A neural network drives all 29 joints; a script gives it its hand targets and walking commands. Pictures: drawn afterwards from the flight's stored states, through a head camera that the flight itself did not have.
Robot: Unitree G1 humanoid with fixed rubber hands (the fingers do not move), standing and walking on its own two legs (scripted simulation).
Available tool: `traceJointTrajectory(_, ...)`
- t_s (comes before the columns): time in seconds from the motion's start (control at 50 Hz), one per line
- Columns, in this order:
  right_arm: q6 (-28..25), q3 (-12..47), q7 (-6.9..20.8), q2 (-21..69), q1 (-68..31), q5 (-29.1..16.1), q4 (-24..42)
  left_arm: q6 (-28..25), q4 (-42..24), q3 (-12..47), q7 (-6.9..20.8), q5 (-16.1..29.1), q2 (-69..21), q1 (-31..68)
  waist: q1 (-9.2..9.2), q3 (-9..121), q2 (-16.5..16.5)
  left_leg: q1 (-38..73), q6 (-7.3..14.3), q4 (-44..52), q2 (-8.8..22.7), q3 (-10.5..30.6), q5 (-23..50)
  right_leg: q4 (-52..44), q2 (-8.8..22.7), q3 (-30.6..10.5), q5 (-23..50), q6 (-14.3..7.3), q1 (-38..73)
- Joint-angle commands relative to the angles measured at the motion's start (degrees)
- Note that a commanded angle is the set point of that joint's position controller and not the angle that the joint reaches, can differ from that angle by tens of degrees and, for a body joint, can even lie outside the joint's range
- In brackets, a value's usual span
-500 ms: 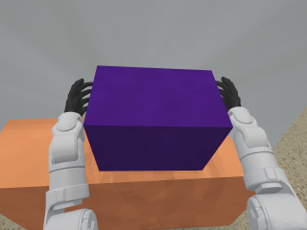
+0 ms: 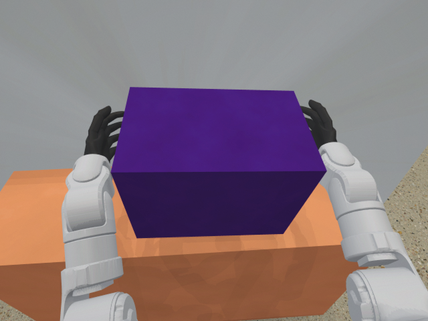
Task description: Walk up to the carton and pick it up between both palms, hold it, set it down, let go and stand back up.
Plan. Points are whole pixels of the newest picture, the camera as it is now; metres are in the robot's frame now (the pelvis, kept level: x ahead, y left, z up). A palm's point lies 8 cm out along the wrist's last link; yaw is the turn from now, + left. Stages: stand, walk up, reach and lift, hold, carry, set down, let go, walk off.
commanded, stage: hold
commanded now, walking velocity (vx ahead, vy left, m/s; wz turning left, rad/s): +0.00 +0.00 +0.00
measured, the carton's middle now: (213, 166) +0.36 +0.01 +0.12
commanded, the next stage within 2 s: none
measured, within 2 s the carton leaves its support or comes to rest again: neither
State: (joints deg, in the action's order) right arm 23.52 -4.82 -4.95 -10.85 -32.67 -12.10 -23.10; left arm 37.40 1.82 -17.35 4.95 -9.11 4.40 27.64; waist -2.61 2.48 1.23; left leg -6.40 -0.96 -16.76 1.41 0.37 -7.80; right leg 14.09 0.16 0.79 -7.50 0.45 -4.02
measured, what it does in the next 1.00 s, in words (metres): stands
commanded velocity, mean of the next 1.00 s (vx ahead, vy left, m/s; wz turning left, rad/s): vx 0.00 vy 0.00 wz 0.00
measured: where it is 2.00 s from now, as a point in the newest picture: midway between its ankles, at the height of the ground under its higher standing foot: outside the picture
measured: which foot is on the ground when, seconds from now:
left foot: down 0.00-1.00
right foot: down 0.00-1.00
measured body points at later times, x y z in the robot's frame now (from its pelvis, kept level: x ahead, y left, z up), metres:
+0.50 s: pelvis +0.00 +0.00 +0.00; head -0.04 +0.02 +0.45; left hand +0.36 +0.21 +0.20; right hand +0.37 -0.19 +0.18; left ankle +0.02 +0.13 -0.75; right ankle +0.00 -0.12 -0.75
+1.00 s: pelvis +0.00 +0.00 +0.00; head -0.05 +0.02 +0.45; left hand +0.36 +0.20 +0.20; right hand +0.37 -0.19 +0.19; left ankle +0.02 +0.13 -0.75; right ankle +0.00 -0.12 -0.75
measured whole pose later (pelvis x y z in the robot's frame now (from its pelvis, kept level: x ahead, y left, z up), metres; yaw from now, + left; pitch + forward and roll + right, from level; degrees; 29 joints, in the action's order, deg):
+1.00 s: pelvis +0.00 +0.00 +0.00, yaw +1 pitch -3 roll +0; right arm 27.7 -5.8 -5.9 -9.5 -34.4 -10.5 -21.7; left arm 40.5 2.6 -19.6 7.5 -10.7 5.0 30.2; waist -3.5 3.7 2.1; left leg -5.4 -1.2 -16.4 1.4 1.2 -7.5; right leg 14.0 0.0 1.5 -7.8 0.1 -2.8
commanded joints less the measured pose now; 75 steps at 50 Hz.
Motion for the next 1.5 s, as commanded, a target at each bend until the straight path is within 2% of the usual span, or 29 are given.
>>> traceJointTrajectory(0.0,-1.91,20.40,8.04,25.70,-39.23,-6.62,19.20,-0.38,-7.82,22.84,7.68,7.31,-20.44,30.57,0.58,19.83,-0.56,5.31,-0.90,0.37,-4.66,-3.10,12.88,0.34,-3.17,1.08,13.30,0.44,8.13)
traceJointTrajectory(0.14,-0.36,17.25,8.37,25.81,-40.60,-5.01,15.36,1.11,-4.73,21.46,8.69,6.57,-20.33,33.61,-0.13,16.29,-1.37,2.94,-0.39,2.38,-4.16,-3.29,5.86,-0.90,-2.52,0.88,5.18,-0.23,5.85)
traceJointTrajectory(0.22,-0.40,15.87,8.79,25.74,-41.97,-4.47,14.32,1.24,-3.94,21.85,8.87,6.71,-21.03,35.51,-0.83,16.94,-2.51,2.87,-0.67,2.55,-3.91,-3.06,4.63,-0.84,-2.49,1.16,3.48,-0.48,5.42)
traceJointTrajectory(0.38,-0.90,16.01,9.28,24.38,-41.76,-5.19,14.79,1.25,-4.79,22.37,8.43,6.56,-21.64,34.22,-1.17,19.09,-3.82,5.77,-1.83,1.13,-3.65,-2.39,10.00,-0.25,-3.19,1.95,6.39,-0.82,5.84)
traceJointTrajectory(0.6,-0.47,19.20,8.70,23.98,-40.00,-7.72,20.59,1.95,-10.16,22.78,7.97,6.76,-20.61,30.57,-0.27,20.34,-2.49,7.90,-2.08,-0.84,-4.06,-2.42,17.76,0.25,-3.90,1.87,12.84,-0.74,7.41)
traceJointTrajectory(0.72,0.62,18.85,8.19,24.11,-39.05,-7.02,20.65,2.66,-9.85,21.85,8.58,6.33,-19.46,30.46,-0.25,18.22,-1.76,6.07,-1.44,0.32,-4.32,-2.89,13.41,-0.12,-3.23,1.38,11.55,-0.43,7.33)
traceJointTrajectory(0.74,-0.07,18.37,7.88,23.53,-40.88,-6.25,23.05,2.24,-8.13,22.35,8.79,7.60,-19.74,31.97,-1.61,20.63,0.37,5.91,-0.91,0.40,-4.54,-2.67,11.20,-0.54,-2.96,1.66,11.40,0.48,7.10)
traceJointTrajectory(0.86,0.38,17.63,7.76,25.49,-39.38,-4.46,19.04,1.25,-5.33,21.24,9.54,6.25,-20.08,32.71,-1.18,17.65,-1.23,3.98,-0.34,1.86,-4.52,-2.56,6.39,-0.74,-2.18,1.13,9.31,0.45,6.88)
traceJointTrajectory(0.96,0.41,17.72,7.93,25.11,-39.26,-5.06,17.75,1.61,-5.38,20.59,9.95,5.29,-20.21,32.45,-0.77,17.22,-2.54,5.17,-0.88,1.36,-4.39,-2.39,8.61,-0.66,-2.61,1.57,8.58,0.08,6.67)
traceJointTrajectory(1.12,-0.28,17.58,8.13,23.76,-39.46,-6.13,20.55,1.46,-8.05,22.22,9.28,6.51,-20.68,31.95,-1.33,19.31,-2.91,8.41,-2.06,-0.25,-4.17,-2.07,13.78,-0.24,-3.68,2.55,10.35,-0.25,5.51)
traceJointTrajectory(1.24,0.07,17.26,8.38,22.91,-38.39,-5.66,20.01,1.88,-8.05,22.17,9.00,6.21,-20.60,31.04,-1.40,17.85,-2.88,8.34,-2.17,0.15,-3.86,-1.93,12.85,-0.62,-3.60,2.57,8.93,-0.50,4.64)
traceJointTrajectory(1.26,0.60,16.86,8.55,22.82,-36.89,-5.46,17.32,2.31,-7.71,21.94,8.92,5.26,-20.20,30.35,-1.55,15.04,-3.81,7.50,-2.42,0.63,-3.61,-2.34,12.53,-0.69,-3.43,2.14,8.15,-1.18,4.67)
traceJointTrajectory(1.48,-0.22,18.43,8.62,24.59,-40.06,-6.21,22.27,1.78,-10.09,23.36,8.26,7.13,-20.42,31.66,-0.79,21.08,-2.27,7.47,-1.72,-0.30,-4.16,-2.51,13.49,0.24,-3.28,1.86,12.18,-0.29,6.69)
